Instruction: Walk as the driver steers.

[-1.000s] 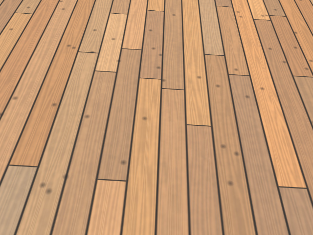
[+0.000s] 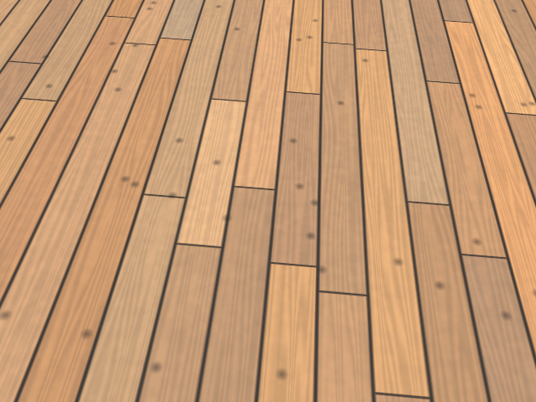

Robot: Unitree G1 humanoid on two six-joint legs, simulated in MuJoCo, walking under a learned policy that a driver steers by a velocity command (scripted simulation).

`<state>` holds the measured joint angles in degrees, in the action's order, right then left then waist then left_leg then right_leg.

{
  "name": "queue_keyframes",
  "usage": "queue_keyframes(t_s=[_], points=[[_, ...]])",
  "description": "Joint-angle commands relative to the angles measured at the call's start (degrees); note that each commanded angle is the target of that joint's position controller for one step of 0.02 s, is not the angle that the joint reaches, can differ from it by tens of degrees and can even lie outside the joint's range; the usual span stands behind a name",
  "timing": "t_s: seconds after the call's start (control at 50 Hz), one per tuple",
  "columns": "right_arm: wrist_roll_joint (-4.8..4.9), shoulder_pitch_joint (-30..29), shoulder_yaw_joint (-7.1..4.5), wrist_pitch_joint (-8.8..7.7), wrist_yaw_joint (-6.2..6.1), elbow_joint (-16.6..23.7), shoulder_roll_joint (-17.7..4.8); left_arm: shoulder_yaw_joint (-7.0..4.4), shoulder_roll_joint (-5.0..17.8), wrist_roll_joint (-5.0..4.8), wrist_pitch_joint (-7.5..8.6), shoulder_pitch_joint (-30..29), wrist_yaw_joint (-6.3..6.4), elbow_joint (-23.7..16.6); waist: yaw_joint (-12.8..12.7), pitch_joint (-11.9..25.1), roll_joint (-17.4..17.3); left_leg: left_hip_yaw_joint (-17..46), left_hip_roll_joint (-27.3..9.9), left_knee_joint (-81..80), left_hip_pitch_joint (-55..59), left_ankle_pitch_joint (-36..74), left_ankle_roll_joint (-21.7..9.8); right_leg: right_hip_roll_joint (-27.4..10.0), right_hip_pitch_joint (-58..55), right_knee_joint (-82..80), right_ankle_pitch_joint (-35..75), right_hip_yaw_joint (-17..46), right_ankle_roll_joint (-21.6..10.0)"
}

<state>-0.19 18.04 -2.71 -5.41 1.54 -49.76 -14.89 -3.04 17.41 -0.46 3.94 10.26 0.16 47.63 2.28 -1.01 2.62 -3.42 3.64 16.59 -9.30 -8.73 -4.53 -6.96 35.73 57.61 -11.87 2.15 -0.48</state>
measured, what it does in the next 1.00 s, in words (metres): walks ahead: right foot, then left foot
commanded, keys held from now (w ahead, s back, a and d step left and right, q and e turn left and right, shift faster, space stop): w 0.66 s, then w+q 0.34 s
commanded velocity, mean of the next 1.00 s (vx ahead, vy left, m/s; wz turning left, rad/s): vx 0.50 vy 0.00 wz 0.10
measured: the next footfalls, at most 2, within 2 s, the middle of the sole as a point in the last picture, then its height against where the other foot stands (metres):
right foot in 0.30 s outside the picture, level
left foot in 0.84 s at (230, 341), level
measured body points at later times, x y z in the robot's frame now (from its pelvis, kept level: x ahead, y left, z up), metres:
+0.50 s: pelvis +0.28 -0.07 +0.00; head +0.31 -0.08 +0.45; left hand +0.36 +0.20 -0.12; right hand +0.39 -0.35 -0.13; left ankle +0.30 +0.10 -0.67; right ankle +0.31 -0.15 -0.75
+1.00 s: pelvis +0.57 +0.00 -0.01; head +0.60 +0.01 +0.44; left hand +0.64 +0.28 -0.13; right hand +0.70 -0.26 -0.12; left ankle +0.61 +0.08 -0.75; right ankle +0.54 -0.16 -0.66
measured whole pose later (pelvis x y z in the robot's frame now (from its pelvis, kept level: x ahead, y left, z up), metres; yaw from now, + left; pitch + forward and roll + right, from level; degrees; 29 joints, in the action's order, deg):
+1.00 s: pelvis +0.57 +0.00 -0.01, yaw +8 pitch +1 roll +0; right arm 0.2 13.8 -3.7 -3.7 1.8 -45.3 -15.6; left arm -2.7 16.6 -0.1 6.5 11.7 -0.3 49.8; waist 0.7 -2.4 1.2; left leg 0.6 4.9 24.6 -17.7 -8.1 -5.0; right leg -3.3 26.6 64.2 -19.7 1.8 -1.2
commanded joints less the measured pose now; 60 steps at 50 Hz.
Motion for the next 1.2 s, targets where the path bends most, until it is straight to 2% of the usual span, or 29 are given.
queue_keyframes(t_s=[0.02,0.1,0.18,0.24,0.28,0.3,0.32,0.34,0.36,0.38,0.4,0.42,0.46,0.5,0.62,0.72,0.78,0.8,0.82,0.84,0.86,0.88,0.9,0.92,0.94,0.96,1.04,1.12,1.2], points=[[0.28,-1.71,-2.05,-0.71,-0.90,3.06,-9.08,-0.47,2.38,0.40,0.26,-1.18,0.00,-3.40,-1.60,-0.03,-5.25,10.57,-15.34,-9.82,2.34,12.98,-8.69,-1.63,4.28,-8.03,8.89,0.90,1.37],[0.79,1.77,-2.14,-0.10,-1.49,1.45,-9.91,0.25,0.92,-0.02,1.08,-8.99,-0.88,-5.28,1.29,-1.93,-5.56,6.52,-13.59,-10.39,3.20,10.75,-6.87,0.95,0.94,-21.34,18.20,-1.83,1.16],[1.12,5.36,-2.41,1.12,-1.70,-0.69,-10.33,0.37,1.44,-0.53,1.70,-14.47,-2.19,-7.56,2.58,-3.45,-5.87,7.31,-16.96,-7.44,10.91,12.42,-6.68,2.28,2.79,-26.99,15.63,-1.74,-0.39],[1.33,4.47,-2.90,1.98,-2.16,-1.10,-11.21,-0.21,3.27,-0.52,2.06,-12.72,-2.98,-7.66,0.10,-1.83,-7.27,7.69,-18.89,-2.64,15.53,21.32,-5.18,3.66,-0.98,-29.17,9.48,-2.19,-2.78],[1.18,2.42,-2.80,2.63,-2.39,-0.63,-11.21,-2.08,6.52,-0.28,2.07,-1.38,-2.57,-4.29,-6.25,5.21,-7.47,4.89,-15.78,10.52,13.88,37.01,-3.10,7.13,-17.44,-30.90,8.96,-5.29,-5.39],[0.51,2.70,-1.89,2.68,-2.57,0.41,-9.40,-3.33,9.74,0.22,1.92,8.64,-1.99,-1.70,-9.97,12.88,-4.91,2.95,-12.98,24.45,4.61,29.16,-1.32,1.99,-34.41,-28.08,10.65,-0.01,-8.20],[0.11,9.48,0.11,1.51,-1.94,1.77,-2.88,-4.78,15.59,0.96,1.49,14.72,-1.63,-0.53,-7.85,21.23,8.46,1.05,-3.37,47.35,-19.72,2.45,3.11,-12.72,-57.42,-30.10,2.36,26.06,-17.61],[0.80,8.10,-0.07,0.06,-1.63,0.88,-4.60,-3.49,11.14,0.07,1.31,15.25,-1.77,-0.21,-8.98,24.07,10.69,9.11,-0.61,56.10,-28.92,-24.55,3.11,-15.65,-60.09,-38.96,-4.53,40.38,-19.60],[2.45,2.86,-1.42,-0.87,-1.22,2.38,-9.36,-2.48,8.40,-0.28,1.36,10.82,-1.70,-0.77,-8.74,14.51,6.85,10.25,-4.33,59.49,-34.47,-21.99,2.15,-13.63,-52.95,-40.31,-7.47,32.40,-16.32],[2.77,-0.78,-1.40,-1.23,-1.27,3.34,-9.47,-1.99,6.80,-0.12,1.31,6.48,-1.61,-1.66,-7.13,8.74,3.15,8.35,-7.55,57.25,-34.18,-16.42,1.66,-11.41,-44.20,-41.57,-4.77,24.60,-14.32],[1.95,-2.59,-1.57,-1.08,-1.56,3.56,-8.91,-1.46,5.02,0.23,1.38,3.10,-1.77,-1.96,-5.36,4.35,0.58,7.28,-9.68,53.29,-32.08,-12.29,1.99,-9.05,-35.98,-43.66,-0.38,19.08,-13.36],[1.34,-1.86,-1.90,-0.43,-1.79,3.31,-8.46,-0.99,3.49,0.82,1.70,1.17,-1.90,-2.15,-3.31,2.78,1.83,7.70,-11.47,50.15,-28.36,-9.28,2.19,-7.04,-30.62,-45.51,3.03,15.23,-12.38],[1.04,0.41,-1.60,1.00,-1.95,2.61,-6.00,-1.10,3.62,0.90,2.26,0.51,-2.09,-1.57,-1.46,2.42,2.70,7.23,-12.25,47.54,-24.10,-6.76,3.15,-5.59,-25.49,-48.49,7.19,11.23,-12.90],[0.65,-1.47,-1.55,1.65,-2.16,3.55,-5.46,-1.51,5.12,0.72,2.67,1.56,-1.74,-0.48,-1.16,1.06,1.70,6.81,-12.69,43.54,-25.95,-3.08,4.39,-5.33,-24.27,-50.28,11.36,8.08,-13.68],[0.57,-13.24,-0.78,0.81,-1.43,6.90,-3.42,-1.78,7.00,-0.01,1.92,6.58,-0.27,2.22,-4.90,-1.49,0.32,4.35,-10.63,22.10,-26.82,14.17,5.30,-2.79,-27.28,-51.42,13.69,1.20,-11.16],[1.43,-19.72,-0.37,0.34,0.25,9.56,-3.81,-2.18,7.88,-0.25,0.69,10.74,0.05,4.97,-7.08,-3.22,0.36,3.87,-9.01,14.82,-29.26,12.68,3.31,-6.83,-37.37,-48.78,14.04,0.13,-10.56],[1.54,-18.75,-0.80,0.33,1.31,10.49,-5.33,-2.68,8.64,-0.21,-0.20,9.59,0.53,5.33,-5.03,-1.87,1.21,3.10,-7.06,13.87,-26.55,5.28,0.35,-8.74,-42.53,-43.69,25.61,-1.95,-8.59],[1.36,-15.57,-1.43,0.47,1.35,9.94,-6.53,-2.87,9.18,-0.16,-0.48,8.52,0.72,5.04,-3.10,0.54,1.94,1.53,-5.19,13.87,-21.40,3.30,-0.75,-8.31,-43.10,-39.27,35.60,-3.27,-7.68],[1.15,-8.65,-2.60,0.62,1.21,8.10,-8.17,-2.82,9.09,-0.09,-0.97,7.20,0.95,4.61,0.73,4.76,1.43,-0.40,-2.81,12.51,-11.90,4.20,-2.18,-6.39,-41.80,-30.20,43.82,-5.82,-6.27],[1.17,0.13,-4.22,0.88,0.72,5.76,-11.36,-2.27,7.96,0.51,-1.16,7.55,1.39,3.61,3.97,10.31,-0.98,2.91,-3.83,13.04,2.43,6.06,-4.09,-3.79,-34.24,-17.34,40.11,-8.32,-4.21],[0.78,6.34,-5.88,1.19,0.28,5.08,-17.57,-0.35,2.72,1.48,-0.01,12.93,0.82,1.48,2.61,17.76,-12.46,28.22,-17.28,12.24,25.64,-0.12,-13.29,3.96,-10.08,5.01,18.14,-9.68,-0.28],[1.71,6.98,-4.92,1.27,0.40,5.04,-14.66,0.30,1.83,1.38,1.89,12.11,0.07,2.12,2.73,21.72,-16.08,48.41,-23.21,1.91,32.55,-7.04,-17.63,10.58,2.58,16.14,-19.02,-1.10,0.67],[1.34,4.83,-3.85,1.16,0.33,5.59,-11.75,-0.87,6.40,-0.71,3.56,7.35,-0.84,0.46,3.63,16.01,-13.06,43.40,-21.93,0.36,28.75,-10.57,-14.92,6.78,8.70,19.88,-17.47,3.78,-0.81],[0.87,1.20,-3.52,1.04,0.17,6.68,-10.43,-0.75,6.72,-1.68,4.44,2.98,-1.00,-0.97,2.78,9.92,-8.76,35.89,-19.73,-0.23,20.76,-7.36,-13.17,4.25,9.20,17.84,-12.86,2.91,-1.82],[0.51,-1.98,-3.14,0.97,0.20,7.34,-9.23,-0.86,6.38,-0.74,4.70,1.17,-0.73,-1.34,0.85,5.36,-4.14,30.42,-17.60,-1.57,12.14,-2.03,-12.16,2.33,7.28,12.62,-9.33,2.36,-1.79],[0.06,-4.26,-2.55,0.80,0.09,8.17,-7.53,-1.41,6.79,0.27,4.24,1.41,-0.36,-1.23,-1.24,4.00,-4.16,26.79,-15.90,-2.83,6.40,2.99,-11.22,0.55,3.12,8.04,-6.83,2.70,-1.49],[0.64,-4.10,-3.12,0.74,-1.00,8.94,-9.35,-1.33,4.43,1.42,2.10,0.58,0.25,-2.55,-3.22,1.96,-5.98,21.35,-13.07,-6.25,-2.72,9.66,-12.07,0.93,-0.65,-2.17,-1.38,1.46,2.08],[0.60,-1.47,-3.35,1.49,-2.36,7.73,-10.02,-0.44,1.88,1.64,2.18,-5.85,-0.02,-4.42,-1.07,1.59,-6.54,11.65,-8.35,-2.44,-6.47,27.14,-7.50,4.57,-7.03,-19.60,14.49,-1.17,3.49],[0.75,2.03,-2.83,2.37,-2.82,5.73,-8.91,-0.43,2.36,1.11,2.41,-10.07,-0.97,-6.16,1.06,2.78,-7.88,13.95,-9.88,0.82,-1.92,22.98,-5.42,6.66,-9.98,-27.11,21.57,-0.28,1.99]])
